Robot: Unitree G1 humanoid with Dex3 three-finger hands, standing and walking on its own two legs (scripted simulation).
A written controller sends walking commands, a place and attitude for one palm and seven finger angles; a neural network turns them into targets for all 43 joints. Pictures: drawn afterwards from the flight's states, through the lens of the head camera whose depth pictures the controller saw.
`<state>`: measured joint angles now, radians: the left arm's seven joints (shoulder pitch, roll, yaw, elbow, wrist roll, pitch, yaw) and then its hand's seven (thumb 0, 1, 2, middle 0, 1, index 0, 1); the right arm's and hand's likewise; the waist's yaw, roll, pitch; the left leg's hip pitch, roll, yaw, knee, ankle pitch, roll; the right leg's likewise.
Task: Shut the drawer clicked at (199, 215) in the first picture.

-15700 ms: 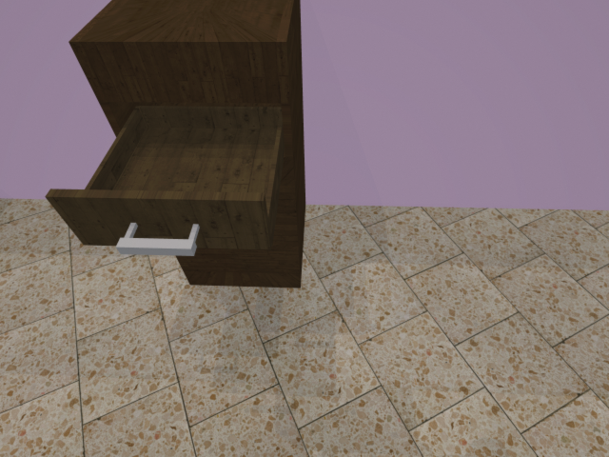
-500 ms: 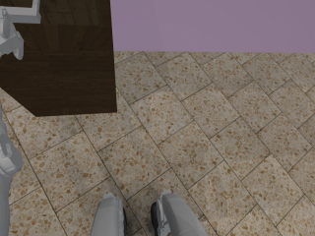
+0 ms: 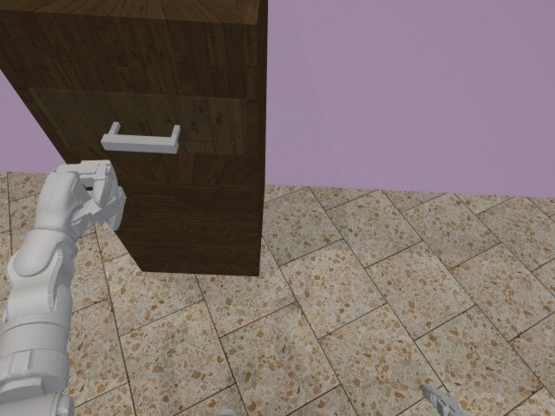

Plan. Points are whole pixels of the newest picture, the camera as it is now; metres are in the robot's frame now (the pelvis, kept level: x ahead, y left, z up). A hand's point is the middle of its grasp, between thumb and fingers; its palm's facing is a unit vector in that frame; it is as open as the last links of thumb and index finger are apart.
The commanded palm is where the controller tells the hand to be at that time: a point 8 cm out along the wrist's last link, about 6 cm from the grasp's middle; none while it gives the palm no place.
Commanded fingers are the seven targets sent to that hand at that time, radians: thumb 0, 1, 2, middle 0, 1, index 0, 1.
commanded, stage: draw the hand back to the body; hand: left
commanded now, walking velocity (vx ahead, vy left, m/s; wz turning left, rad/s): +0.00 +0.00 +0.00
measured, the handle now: (143, 136) +0.61 +0.26 +0.00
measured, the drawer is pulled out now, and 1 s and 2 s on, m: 0.00 0.00 0.00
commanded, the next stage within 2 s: step back with the hand held close in 0.92 s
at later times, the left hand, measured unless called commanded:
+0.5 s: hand (47, 283) +0.24 +0.22 +0.16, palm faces +0.33 -0.89 -0.32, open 3.3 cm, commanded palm +0.18 +0.27 +0.18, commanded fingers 0.00 0.90 0.90 -1.40 -1.60 -1.40 -1.60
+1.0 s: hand out of the picture +0.16 +0.22 +0.19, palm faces +0.40 -0.83 -0.39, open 3.3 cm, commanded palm +0.11 +0.25 +0.22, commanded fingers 0.00 0.90 0.90 -1.40 -1.60 -1.40 -1.60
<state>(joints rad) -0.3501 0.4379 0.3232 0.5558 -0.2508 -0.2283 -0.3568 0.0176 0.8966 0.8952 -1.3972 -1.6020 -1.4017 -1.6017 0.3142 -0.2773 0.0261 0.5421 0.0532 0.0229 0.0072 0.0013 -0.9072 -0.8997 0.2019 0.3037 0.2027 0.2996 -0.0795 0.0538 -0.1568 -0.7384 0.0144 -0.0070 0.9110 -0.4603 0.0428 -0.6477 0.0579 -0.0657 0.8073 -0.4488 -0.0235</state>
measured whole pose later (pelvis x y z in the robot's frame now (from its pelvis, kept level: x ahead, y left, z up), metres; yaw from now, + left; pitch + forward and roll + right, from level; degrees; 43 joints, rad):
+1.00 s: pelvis -0.01 -0.03 +0.05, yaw +1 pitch -4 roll +0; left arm 0.51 0.31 0.26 -0.40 -0.08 -0.09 0.09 0.02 0.89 0.89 -1.40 -1.60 -1.41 -1.60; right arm 0.19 -0.24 0.02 0.61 0.01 -0.09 -0.08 0.01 -0.91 -0.90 0.20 0.30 0.20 0.30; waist 0.07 0.09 0.03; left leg -0.11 0.00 0.00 0.43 -0.24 0.01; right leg -0.04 0.05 -0.05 0.37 -0.26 -0.05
